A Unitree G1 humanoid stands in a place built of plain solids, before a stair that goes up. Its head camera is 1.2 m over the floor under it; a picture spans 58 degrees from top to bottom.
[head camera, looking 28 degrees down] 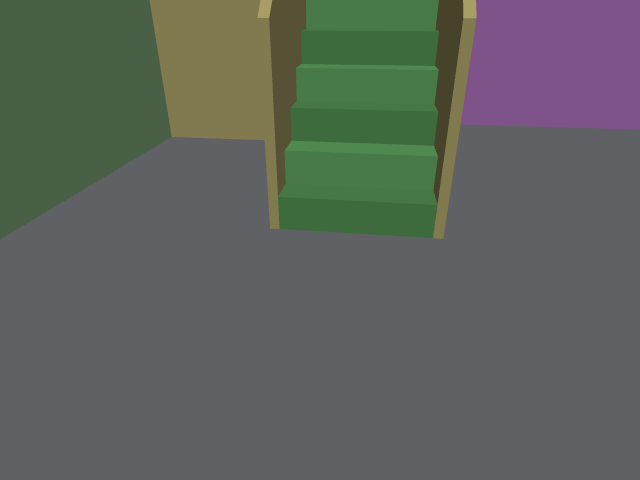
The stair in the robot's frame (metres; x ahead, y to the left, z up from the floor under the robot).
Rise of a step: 0.21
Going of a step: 0.23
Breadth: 0.93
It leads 7 degrees to the right of straight ahead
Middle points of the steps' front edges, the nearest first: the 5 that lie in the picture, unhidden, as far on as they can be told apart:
2.34 -0.21 0.22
2.57 -0.24 0.43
2.80 -0.27 0.65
3.02 -0.30 0.86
3.25 -0.33 1.08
